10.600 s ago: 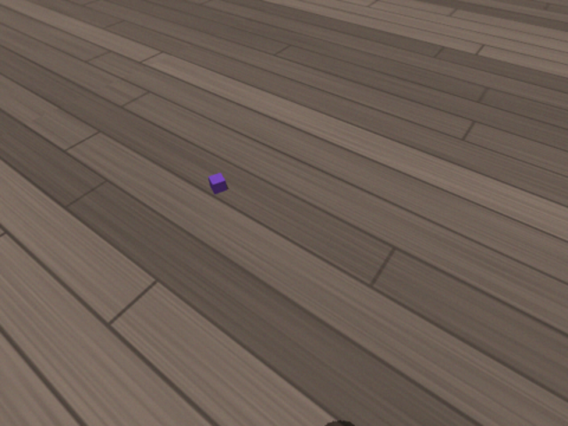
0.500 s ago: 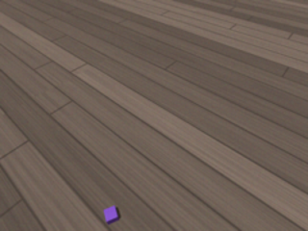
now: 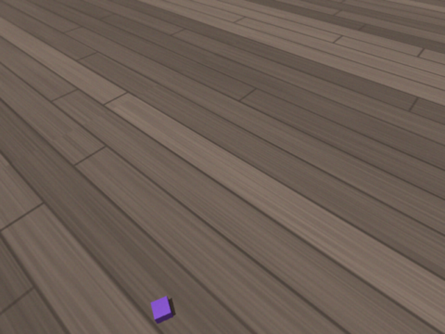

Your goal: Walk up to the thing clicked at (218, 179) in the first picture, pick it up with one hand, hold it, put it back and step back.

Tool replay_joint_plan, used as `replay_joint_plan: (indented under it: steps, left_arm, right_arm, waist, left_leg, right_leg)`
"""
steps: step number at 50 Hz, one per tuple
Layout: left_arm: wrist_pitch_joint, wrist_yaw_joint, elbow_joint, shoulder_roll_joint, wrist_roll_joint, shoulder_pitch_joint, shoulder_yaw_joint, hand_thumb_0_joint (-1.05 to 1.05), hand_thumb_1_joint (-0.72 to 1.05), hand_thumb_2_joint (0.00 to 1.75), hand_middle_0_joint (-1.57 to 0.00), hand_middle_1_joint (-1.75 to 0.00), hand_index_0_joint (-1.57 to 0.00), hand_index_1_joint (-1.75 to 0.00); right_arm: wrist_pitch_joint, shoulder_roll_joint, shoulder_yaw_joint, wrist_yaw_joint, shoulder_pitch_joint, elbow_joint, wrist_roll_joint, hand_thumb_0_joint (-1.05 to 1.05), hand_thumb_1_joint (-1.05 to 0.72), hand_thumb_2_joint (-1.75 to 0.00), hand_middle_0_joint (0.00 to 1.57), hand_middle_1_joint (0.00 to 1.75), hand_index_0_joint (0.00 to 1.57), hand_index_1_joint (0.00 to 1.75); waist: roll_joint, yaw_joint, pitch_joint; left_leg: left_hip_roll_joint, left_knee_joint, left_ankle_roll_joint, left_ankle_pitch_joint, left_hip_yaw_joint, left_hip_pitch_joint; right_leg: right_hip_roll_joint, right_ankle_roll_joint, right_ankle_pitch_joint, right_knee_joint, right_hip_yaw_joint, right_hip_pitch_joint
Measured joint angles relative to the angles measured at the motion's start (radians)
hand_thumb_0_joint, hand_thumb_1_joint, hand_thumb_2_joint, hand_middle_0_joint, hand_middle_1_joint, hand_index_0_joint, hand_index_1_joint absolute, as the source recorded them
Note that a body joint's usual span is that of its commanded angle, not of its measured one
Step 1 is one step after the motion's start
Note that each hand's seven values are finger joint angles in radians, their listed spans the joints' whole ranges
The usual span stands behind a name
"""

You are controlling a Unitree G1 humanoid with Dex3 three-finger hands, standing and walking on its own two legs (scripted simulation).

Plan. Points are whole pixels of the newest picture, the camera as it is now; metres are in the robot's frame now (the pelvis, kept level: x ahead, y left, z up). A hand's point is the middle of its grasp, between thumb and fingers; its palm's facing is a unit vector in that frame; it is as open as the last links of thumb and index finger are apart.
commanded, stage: stand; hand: left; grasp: from above
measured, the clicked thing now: (162, 309) +0.37 +0.26 -0.75
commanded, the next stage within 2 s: rise first in 0.78 s
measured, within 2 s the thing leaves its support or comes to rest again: neither
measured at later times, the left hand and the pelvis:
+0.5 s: hand out of the picture +0.06 +0.26 -0.16, palm faces -0.03 -0.94 -0.34, open 7.4 cm; pelvis +0.00 +0.00 +0.00, yaw +0 degrees
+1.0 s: hand out of the picture +0.11 +0.25 -0.16, palm faces +0.04 -0.94 -0.33, open 7.6 cm; pelvis -0.01 +0.00 -0.01, yaw +1 degrees
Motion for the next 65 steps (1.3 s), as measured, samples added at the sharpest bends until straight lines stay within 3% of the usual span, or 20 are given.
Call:
replay_joint_plan:
  steps: [45, 48, 50, 55, 60, 65]
  left_arm:
    - [0.003, 0.000, -0.001, -0.002, -0.001, 0.000, -0.002, 0.01, 0.90, 0.90, -0.20, -0.30, -0.20, -0.30]
    - [-0.012, 0.013, -0.057, -0.022, -0.016, -0.026, 0.030, 0.01, 0.86, 0.90, -0.21, -0.34, -0.20, -0.34]
    - [-0.018, 0.008, -0.038, -0.030, 0.004, -0.091, 0.064, 0.01, 0.80, 0.90, -0.22, -0.40, -0.21, -0.40]
    - [-0.007, -0.020, -0.050, -0.019, 0.100, -0.180, 0.142, 0.01, 0.55, 0.89, -0.21, -0.63, -0.21, -0.62]
    - [0.053, -0.002, -0.154, -0.029, 0.156, -0.138, 0.153, 0.01, 0.21, 0.90, -0.17, -0.82, -0.19, -0.80]
    - [0.100, 0.015, -0.222, -0.038, 0.191, -0.094, 0.155, 0.00, -0.12, 0.91, -0.16, -0.93, -0.17, -0.91]
  right_arm:
    - [-0.002, 0.000, 0.005, -0.001, -0.004, -0.002, 0.000, 0.01, -0.90, -0.90, 0.21, 0.30, 0.20, 0.30]
    - [-0.022, 0.009, 0.004, -0.028, 0.047, -0.131, 0.042, 0.01, -0.93, -0.91, 0.20, 0.30, 0.20, 0.30]
    - [-0.034, 0.026, -0.001, -0.036, 0.063, -0.196, 0.051, 0.01, -0.95, -0.91, 0.20, 0.30, 0.20, 0.30]
    - [-0.045, 0.085, -0.023, -0.028, 0.090, -0.309, 0.033, 0.01, -0.98, -0.92, 0.20, 0.30, 0.20, 0.30]
    - [-0.036, 0.113, -0.029, -0.018, 0.129, -0.383, 0.035, 0.01, -0.98, -0.92, 0.20, 0.30, 0.20, 0.30]
    - [-0.051, 0.112, -0.032, -0.008, 0.141, -0.440, 0.028, 0.01, -0.96, -0.91, 0.21, 0.30, 0.20, 0.30]
  waist:
    - [-0.002, 0.004, 0.007]
    - [0.002, -0.002, 0.007]
    - [0.002, -0.003, 0.011]
    - [-0.013, -0.012, -0.015]
    - [-0.006, -0.025, -0.047]
    - [0.001, -0.027, -0.080]
  left_leg:
    - [-0.004, 0.003, 0.002, -0.004, -0.003, -0.006]
    - [-0.007, 0.068, 0.006, -0.025, -0.018, -0.084]
    - [-0.006, 0.119, 0.006, -0.039, -0.025, -0.147]
    - [0.000, 0.257, 0.004, -0.089, -0.023, -0.307]
    - [0.000, 0.340, 0.006, -0.129, -0.023, -0.384]
    - [0.001, 0.471, 0.009, -0.190, -0.027, -0.499]
  right_leg:
    - [-0.004, 0.003, -0.005, 0.001, -0.003, -0.003]
    - [-0.009, 0.002, -0.025, 0.058, -0.015, -0.071]
    - [-0.010, 0.000, -0.040, 0.105, -0.020, -0.130]
    - [-0.008, -0.003, -0.089, 0.245, -0.011, -0.294]
    - [-0.010, 0.000, -0.126, 0.323, -0.007, -0.369]
    - [-0.012, 0.003, -0.183, 0.447, -0.004, -0.481]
